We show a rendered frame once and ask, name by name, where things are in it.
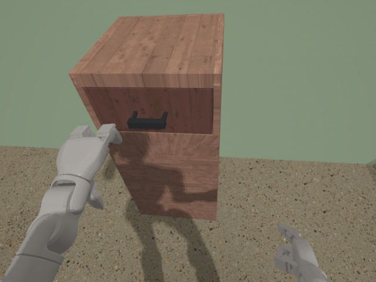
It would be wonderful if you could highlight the right robot hand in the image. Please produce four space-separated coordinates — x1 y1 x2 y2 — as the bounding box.
274 224 319 277

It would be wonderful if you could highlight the robot right forearm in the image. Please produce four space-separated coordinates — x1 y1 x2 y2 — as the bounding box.
297 265 331 282

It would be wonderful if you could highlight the cabinet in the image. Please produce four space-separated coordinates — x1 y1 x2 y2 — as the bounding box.
68 13 224 221

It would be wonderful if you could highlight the handle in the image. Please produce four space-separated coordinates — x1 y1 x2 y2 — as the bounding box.
127 111 167 129

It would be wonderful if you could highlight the drawer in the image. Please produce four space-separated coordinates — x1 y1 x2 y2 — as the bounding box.
83 87 214 135

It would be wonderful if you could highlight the left robot hand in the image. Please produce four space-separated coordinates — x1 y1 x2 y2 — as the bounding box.
56 123 123 209

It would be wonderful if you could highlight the robot left forearm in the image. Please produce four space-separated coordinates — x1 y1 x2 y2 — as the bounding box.
0 174 91 282

